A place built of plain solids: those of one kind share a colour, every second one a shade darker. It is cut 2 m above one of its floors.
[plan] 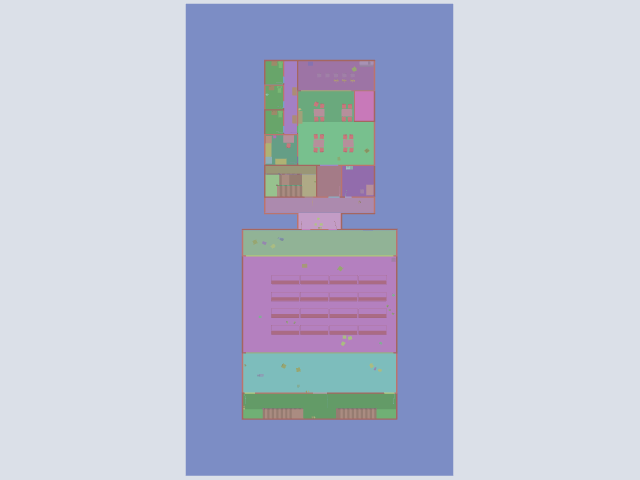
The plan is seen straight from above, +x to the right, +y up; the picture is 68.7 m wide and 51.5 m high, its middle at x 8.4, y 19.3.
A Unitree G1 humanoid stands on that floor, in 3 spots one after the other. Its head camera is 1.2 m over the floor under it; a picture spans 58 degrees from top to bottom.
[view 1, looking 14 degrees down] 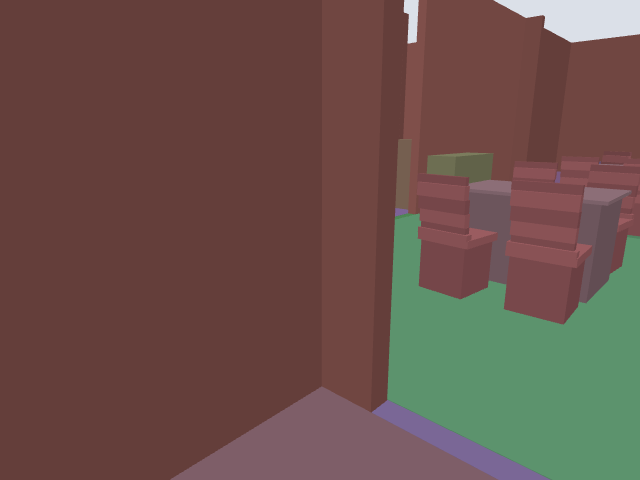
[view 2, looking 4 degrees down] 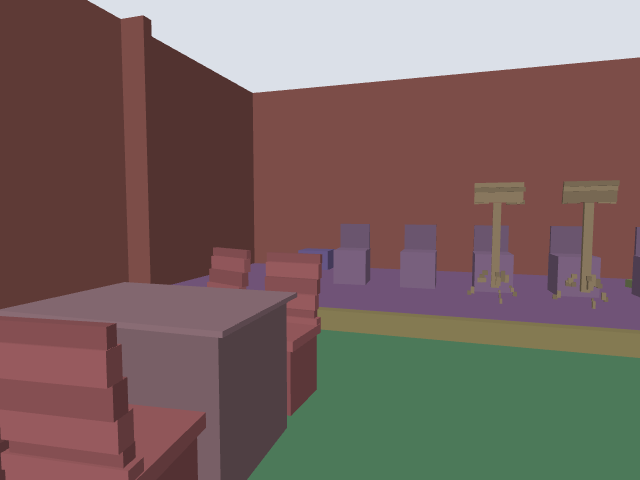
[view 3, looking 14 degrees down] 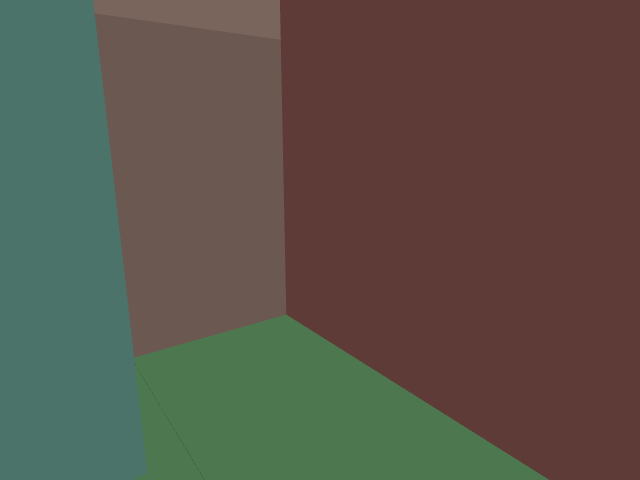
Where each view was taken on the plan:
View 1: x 9.38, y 25.88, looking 133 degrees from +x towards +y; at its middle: wall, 1.92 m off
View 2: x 9.72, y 31.18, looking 108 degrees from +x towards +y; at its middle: wall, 7.71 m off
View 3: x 7.78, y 1.57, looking -36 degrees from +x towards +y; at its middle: wall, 2.48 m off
